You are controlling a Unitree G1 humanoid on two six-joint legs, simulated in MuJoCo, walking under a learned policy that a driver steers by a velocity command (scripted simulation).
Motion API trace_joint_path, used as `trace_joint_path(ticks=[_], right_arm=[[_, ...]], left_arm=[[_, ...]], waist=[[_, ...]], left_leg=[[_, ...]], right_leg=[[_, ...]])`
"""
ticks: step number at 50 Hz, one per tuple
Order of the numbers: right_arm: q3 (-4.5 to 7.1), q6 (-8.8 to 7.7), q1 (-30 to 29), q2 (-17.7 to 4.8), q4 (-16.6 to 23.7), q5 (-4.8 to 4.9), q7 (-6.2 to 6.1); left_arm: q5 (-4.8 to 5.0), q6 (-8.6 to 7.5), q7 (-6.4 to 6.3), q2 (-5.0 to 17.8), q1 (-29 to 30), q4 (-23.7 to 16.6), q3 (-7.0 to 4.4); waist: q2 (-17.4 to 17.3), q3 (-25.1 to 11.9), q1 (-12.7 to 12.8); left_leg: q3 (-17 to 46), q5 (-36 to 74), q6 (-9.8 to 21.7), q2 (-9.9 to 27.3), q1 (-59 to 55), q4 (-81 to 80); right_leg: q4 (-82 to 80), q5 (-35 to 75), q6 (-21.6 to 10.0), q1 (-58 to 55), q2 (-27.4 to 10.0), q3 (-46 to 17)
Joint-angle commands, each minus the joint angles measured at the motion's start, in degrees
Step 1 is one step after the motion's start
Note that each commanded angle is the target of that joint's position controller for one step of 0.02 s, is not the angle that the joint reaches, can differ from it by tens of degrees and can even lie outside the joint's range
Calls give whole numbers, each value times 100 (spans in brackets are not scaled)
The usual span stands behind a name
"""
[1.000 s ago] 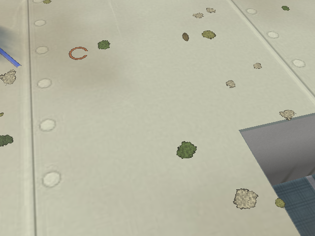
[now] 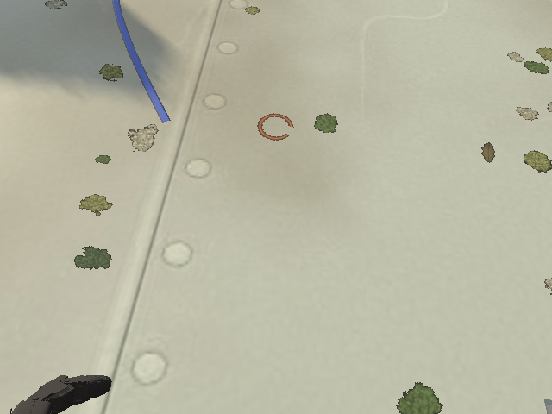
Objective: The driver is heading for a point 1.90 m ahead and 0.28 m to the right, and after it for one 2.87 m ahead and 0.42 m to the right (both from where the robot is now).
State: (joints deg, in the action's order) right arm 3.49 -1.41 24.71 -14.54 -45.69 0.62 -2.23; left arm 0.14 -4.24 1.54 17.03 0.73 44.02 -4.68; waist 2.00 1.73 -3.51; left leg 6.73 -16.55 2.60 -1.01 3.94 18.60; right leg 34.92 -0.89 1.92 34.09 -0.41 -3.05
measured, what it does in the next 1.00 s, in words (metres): walks ahead: right foot, then left foot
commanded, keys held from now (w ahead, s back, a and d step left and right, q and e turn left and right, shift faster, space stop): no key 0.36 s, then w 0.64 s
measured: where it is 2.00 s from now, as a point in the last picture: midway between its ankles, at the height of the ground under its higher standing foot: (254, 232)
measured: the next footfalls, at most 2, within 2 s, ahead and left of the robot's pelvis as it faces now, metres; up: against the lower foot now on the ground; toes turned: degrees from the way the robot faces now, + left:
right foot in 0.12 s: +0.27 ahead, -0.13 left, +0.00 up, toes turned +3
left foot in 0.42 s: +0.17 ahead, +0.12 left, +0.00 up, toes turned +2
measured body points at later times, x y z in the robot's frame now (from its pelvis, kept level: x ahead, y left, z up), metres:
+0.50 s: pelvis +0.14 -0.02 -0.01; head +0.15 +0.00 +0.43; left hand +0.25 +0.24 -0.15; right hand +0.25 -0.28 -0.13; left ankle +0.13 +0.12 -0.75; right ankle +0.19 -0.13 -0.74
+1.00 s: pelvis +0.34 -0.02 -0.01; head +0.37 -0.03 +0.44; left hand +0.29 +0.25 -0.14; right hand +0.56 -0.25 -0.10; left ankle +0.49 +0.14 -0.71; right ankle +0.23 -0.14 -0.75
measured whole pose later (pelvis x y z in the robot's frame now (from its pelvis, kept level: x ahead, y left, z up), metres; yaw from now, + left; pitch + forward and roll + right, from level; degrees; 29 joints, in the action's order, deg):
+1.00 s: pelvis +0.34 -0.02 -0.01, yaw +4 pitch +2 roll -1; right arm 2.7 -5.1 5.7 -15.5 -40.4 1.1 1.3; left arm 0.8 -3.8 0.2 15.1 -21.6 55.8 -1.8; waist -1.8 1.2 5.1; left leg -0.2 -1.9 -0.6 5.1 36.4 37.9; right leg 12.5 -16.8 -2.0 -2.3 2.0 1.4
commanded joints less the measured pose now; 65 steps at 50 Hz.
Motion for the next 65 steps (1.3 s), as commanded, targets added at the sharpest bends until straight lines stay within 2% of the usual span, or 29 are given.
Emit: trace_joint_path(ticks=[1, 6, 7, 8, 9, 10, 12, 13, 18, 21, 22, 26, 30, 34, 35, 36, 37, 39, 42, 47, 52, 54, 56, 57, 58, 59, 60, 62, 65], right_arm=[[309, 15, 49, -1103, 302, 22, -64], [225, -17, -321, -854, 436, -13, -57], [114, -45, -16, -549, 560, -162, -38], [41, -39, 817, -354, 422, -68, -20], [180, 26, 769, -965, 246, 17, -12], [242, 113, 157, -1136, 328, 71, -32], [210, 285, -314, -929, 386, -48, -86], [161, 344, -306, -749, 401, -60, -88], [34, 243, -332, -478, 213, -81, -43], [66, 258, -541, -683, 290, -209, -16], [144, 257, -624, -1033, 328, -186, -41], [208, -35, -422, -1121, 170, -62, -12], [206, -160, -437, -1042, 172, 45, 37], [197, -95, -825, -981, 243, 20, 99], [104, -128, -979, -677, 314, -19, 115], [-7, -247, -968, -281, 589, -46, 105], [55, -363, -1132, -556, 679, 71, 63], [123, -467, -1208, -814, 626, 197, 120], [125, -483, -1331, -657, 627, 21, 210], [-85, -459, -2196, -188, 943, 18, 344], [-43, -439, -2675, -450, 1159, 86, 448], [45, -427, -2372, -656, 1102, 53, 451], [258, -376, -1013, -1007, 717, 38, 379], [367, -335, -49, -1378, 562, -25, 295], [394, -344, 61, -1747, 475, -92, 343], [260, -360, 5, -1115, 512, -53, 345], [187, -396, -466, -944, 524, -46, 322], [114, -463, -1136, -677, 519, -99, 332], [95, -596, -1419, -494, 384, -134, 350]], left_arm=[[26, -62, 71, 214, 731, -532, 18], [-194, -234, 30, 771, -527, -141, -137], [-325, -249, -2, 1162, -1080, -105, -189], [-252, -143, 19, 990, -1279, 30, -141], [-35, -71, 51, 683, -1128, 15, -59], [6, -15, 38, 461, -717, -47, 23], [-70, 72, 13, 105, -145, -27, 184], [-126, 126, -5, 225, -14, 41, 158], [-78, 225, -145, 480, -54, 226, 101], [-26, 286, -140, 402, -226, 310, 162], [-21, 305, -141, 467, -233, 253, 134], [98, 54, -118, 235, -144, 224, 137], [189, -178, 86, 208, -54, 202, 152], [110, -89, 102, 379, -1273, 808, 35], [133, -63, 41, 598, -1892, 945, -35], [133, -13, -12, 1332, -2455, 1026, -194], [77, -34, -1, 1292, -2601, 1039, -173], [39, -122, -29, 762, -1973, 850, -1], [-12, -87, -46, 542, -1643, 743, 112], [46, -26, -173, 825, -1842, 804, 82], [154, -4, -188, 933, -2256, 991, 31], [132, 44, -193, 1018, -2220, 990, -10], [75, 131, -196, 935, -2192, 957, 22], [-62, 135, -192, 643, -2285, 814, 141], [16, 27, -135, -238, -3164, 783, 381], [194, -68, -98, 561, -2665, 832, 197], [333, -117, -96, 866, -2035, 597, 89], [208, -93, -162, 716, -1734, 566, 66], [199, 157, -178, 341, -2087, 681, 67]], waist=[[-1052, -107, -36], [-842, -832, 521], [170, -1739, 515], [1454, -2512, 302], [789, -2235, 355], [470, -1455, 388], [231, -724, 203], [482, -530, 80], [478, -848, 58], [328, -570, 100], [-99, -194, 228], [-1657, 364, 81], [-1222, 294, 87], [-987, -268, 696], [-487, -416, 979], [1195, -657, 1063], [1218, -526, 1191], [532, 145, 868], [345, 254, 611], [214, 291, 731], [233, 404, 711], [280, 115, 441], [242, -757, -296], [-376, -1554, -609], [-2009, -2483, -65], [-1337, -2138, -348], [-1089, -1134, -280], [-621, -427, 95], [-681, -240, 456]], left_leg=[[653, 2925, 586, 1021, 201, 6], [704, 3637, 168, 611, 55, 1627], [599, 1615, -100, 157, 1213, 3082], [438, -2465, -419, -516, 2308, 4636], [680, -2353, -520, -250, 2436, 5191], [464, -2033, -581, -61, 2708, 5296], [227, -1575, -682, 336, 2345, 4419], [58, -1432, -710, 424, 1912, 3752], [-430, 238, -589, 298, 490, 1515], [-349, -116, -215, 381, 57, 1022], [-136, -1537, 29, 497, 687, 831], [1708, -2553, 758, 1522, 753, -742], [1579, -884, 823, 1679, -18, -574], [421, 69, 414, 974, 1409, 134], [-1, 219, 142, 631, 2008, 1184], [-719, -456, -297, 12, 3258, 3014], [-325, -1683, -358, -21, 4183, 4312], [-164, -834, -107, 570, 4827, 4965], [-335, 155, -140, 884, 4336, 4306], [-855, 1435, -361, 563, 3265, 2101], [-707, 1950, -115, 389, 2849, 1156], [-774, 1609, 79, 232, 2356, 1130], [-957, 1389, 367, 6, 394, 1105], [215, 1198, 680, 1090, -1359, 1322], [3134, -355, 1599, 2512, -2885, 433], [3513, -1246, 1397, 2391, -2463, -181], [2545, -1055, 1107, 2210, -1639, -318], [1244, 241, 883, 1788, -229, -620], [259, 864, 846, 1557, 561, -1103]], right_leg=[[-391, 333, -18, -470, 247, 241], [-1239, 1572, -613, -2398, -61, 112], [-575, 3850, -1190, -4277, -1251, -996], [-723, 4363, -2194, -5284, -2400, -2635], [-1115, 2655, -2130, -4616, -2242, -2762], [-1284, 1645, -1875, -3933, -1938, -2130], [-1711, 301, -1523, -2557, -1434, -1423], [-1909, -47, -1402, -2019, -1193, -1133], [-1781, 55, -1375, -1745, -1013, -606], [-1898, -3433, -747, -992, -627, -569], [-1744, -3839, -570, -886, -346, -317], [497, -2271, -394, -469, 313, 666], [292, -2570, -724, -76, -112, 373], [-696, -923, -532, -3088, 270, 771], [-1013, -1296, -716, -3851, -281, 6], [-1725, -1851, -1455, -4732, -1527, -2089], [-2303, -2660, -2080, -4734, -2173, -3560], [-2347, -2858, -1807, -4305, -1886, -2718], [-2544, -934, -1467, -3603, -1399, -1443], [-2717, 441, -1312, -2835, -923, -208], [-2669, 665, -1187, -3357, -1342, -196], [-2111, 1950, -1059, -3733, -1408, -96], [-329, 3090, -816, -3342, -1048, 151], [1469, 1385, -650, -2067, -727, 265], [3498, -2962, -377, -155, 355, 80], [4069, -3121, -443, 407, 122, -554], [4100, -2612, -517, 738, -140, -427], [3559, -1765, -476, 318, -597, -323], [3217, -1425, -376, -266, -792, -349]])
